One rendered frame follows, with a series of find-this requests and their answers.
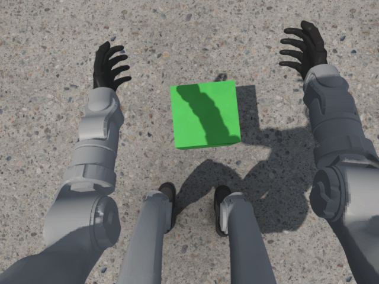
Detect right robot forearm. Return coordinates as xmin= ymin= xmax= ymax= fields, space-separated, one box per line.
xmin=303 ymin=64 xmax=379 ymax=170

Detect right robot hand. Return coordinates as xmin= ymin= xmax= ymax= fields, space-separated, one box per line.
xmin=279 ymin=20 xmax=328 ymax=80

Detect robot right upper arm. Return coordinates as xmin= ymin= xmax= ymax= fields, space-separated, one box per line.
xmin=309 ymin=165 xmax=379 ymax=284

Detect carton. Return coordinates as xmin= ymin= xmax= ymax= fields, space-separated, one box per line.
xmin=170 ymin=80 xmax=241 ymax=150

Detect robot left upper arm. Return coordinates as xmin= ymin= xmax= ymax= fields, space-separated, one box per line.
xmin=0 ymin=194 xmax=121 ymax=284

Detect left robot hand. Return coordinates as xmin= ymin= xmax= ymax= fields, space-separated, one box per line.
xmin=93 ymin=41 xmax=131 ymax=92

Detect left robot shin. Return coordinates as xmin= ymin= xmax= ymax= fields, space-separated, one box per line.
xmin=140 ymin=191 xmax=168 ymax=208

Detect left robot foot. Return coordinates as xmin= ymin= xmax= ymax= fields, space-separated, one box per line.
xmin=158 ymin=183 xmax=175 ymax=234

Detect left robot forearm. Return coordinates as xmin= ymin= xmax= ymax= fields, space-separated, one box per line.
xmin=43 ymin=87 xmax=124 ymax=244

